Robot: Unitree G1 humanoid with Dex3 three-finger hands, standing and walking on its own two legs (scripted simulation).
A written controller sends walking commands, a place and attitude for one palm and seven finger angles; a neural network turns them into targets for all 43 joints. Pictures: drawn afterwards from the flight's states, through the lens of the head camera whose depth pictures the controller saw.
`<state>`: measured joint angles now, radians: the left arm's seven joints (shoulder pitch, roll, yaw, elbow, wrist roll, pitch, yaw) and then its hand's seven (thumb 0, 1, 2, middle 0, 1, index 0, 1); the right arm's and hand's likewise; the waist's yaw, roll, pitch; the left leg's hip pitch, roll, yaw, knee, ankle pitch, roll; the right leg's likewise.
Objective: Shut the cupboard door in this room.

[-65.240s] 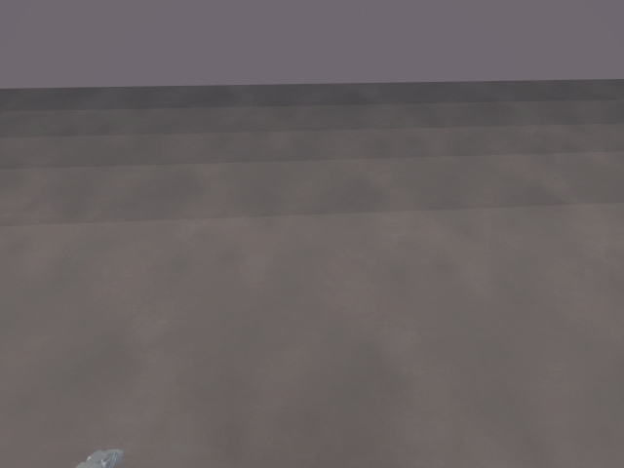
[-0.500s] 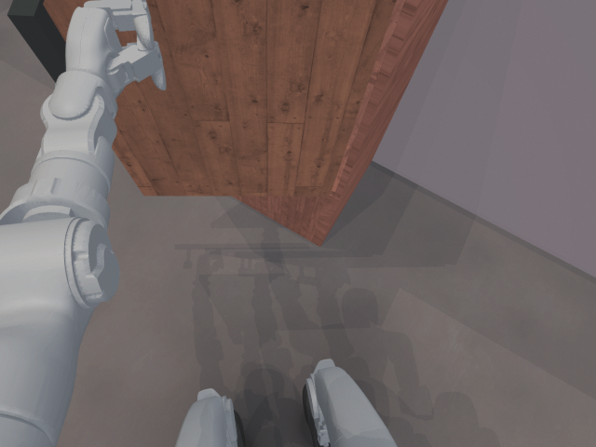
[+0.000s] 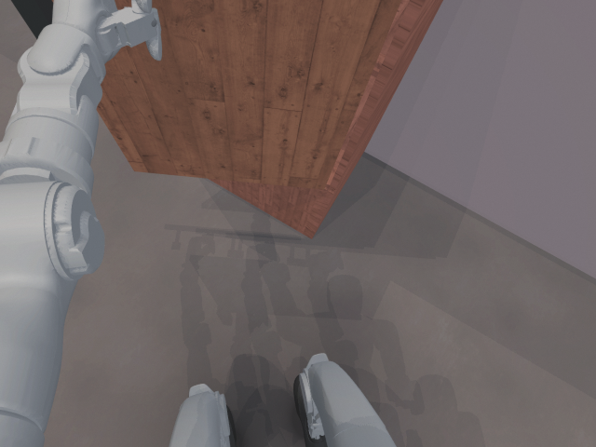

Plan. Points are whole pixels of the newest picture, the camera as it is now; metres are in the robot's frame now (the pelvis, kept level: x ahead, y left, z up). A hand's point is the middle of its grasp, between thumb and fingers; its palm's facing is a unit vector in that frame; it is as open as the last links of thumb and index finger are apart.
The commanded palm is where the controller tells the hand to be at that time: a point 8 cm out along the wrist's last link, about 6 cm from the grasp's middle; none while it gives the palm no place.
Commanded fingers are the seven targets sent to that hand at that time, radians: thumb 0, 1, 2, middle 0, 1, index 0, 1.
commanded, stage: push the door shut along its arc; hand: left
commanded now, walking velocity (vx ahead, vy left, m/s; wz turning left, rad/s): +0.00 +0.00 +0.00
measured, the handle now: (49, 4) +0.64 +0.16 +0.12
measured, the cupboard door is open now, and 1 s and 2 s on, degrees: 27 20 20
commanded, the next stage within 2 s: pull the fist back off the door in 0.06 s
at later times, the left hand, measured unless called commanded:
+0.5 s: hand (181, 9) +0.62 +0.02 +0.12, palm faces +0.09 -0.99 -0.05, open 3.1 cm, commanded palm +0.58 +0.08 +0.12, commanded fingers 0.00 0.90 0.90 -1.30 -1.50 -1.30 -1.50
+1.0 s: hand (185, 67) +0.53 +0.03 +0.12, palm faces +0.06 -1.00 -0.03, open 3.1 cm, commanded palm +0.50 +0.08 +0.12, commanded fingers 0.00 0.90 0.90 -1.30 -1.50 -1.30 -1.50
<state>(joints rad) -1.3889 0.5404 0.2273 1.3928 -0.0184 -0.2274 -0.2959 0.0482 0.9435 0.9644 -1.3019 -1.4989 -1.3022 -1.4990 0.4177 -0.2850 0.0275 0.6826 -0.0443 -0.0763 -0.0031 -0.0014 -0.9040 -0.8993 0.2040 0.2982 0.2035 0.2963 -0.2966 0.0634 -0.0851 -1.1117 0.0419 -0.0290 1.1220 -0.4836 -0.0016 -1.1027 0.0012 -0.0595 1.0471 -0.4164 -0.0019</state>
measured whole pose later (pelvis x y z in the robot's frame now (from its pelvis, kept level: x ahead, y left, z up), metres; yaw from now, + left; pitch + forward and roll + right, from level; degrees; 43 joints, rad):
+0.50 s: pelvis +0.01 -0.01 +0.01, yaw -1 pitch +29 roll -2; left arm -1.35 0.40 0.38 1.35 0.14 -0.27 0.25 0.02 0.90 0.91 -1.30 -1.50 -1.30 -1.50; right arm 0.49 -0.22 0.02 0.67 -0.12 -0.04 0.11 0.00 -0.91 -0.90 0.20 0.30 0.20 0.30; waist -0.31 0.09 -0.11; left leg -1.10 0.06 0.00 1.07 -0.47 -0.01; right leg -1.11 0.02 -0.03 1.01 -0.40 -0.01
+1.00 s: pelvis +0.02 +0.00 +0.03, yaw +0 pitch +21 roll -1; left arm -0.95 0.11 0.18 1.11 0.04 -0.44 0.28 0.01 0.90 0.90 -1.30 -1.50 -1.30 -1.50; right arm 0.38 -0.26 -0.05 0.67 -0.08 -0.03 0.08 0.00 -0.91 -0.90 0.20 0.30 0.20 0.30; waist -0.17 0.05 -0.14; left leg -0.86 0.03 0.00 0.97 -0.47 -0.01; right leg -0.88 0.00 -0.03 0.94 -0.42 0.00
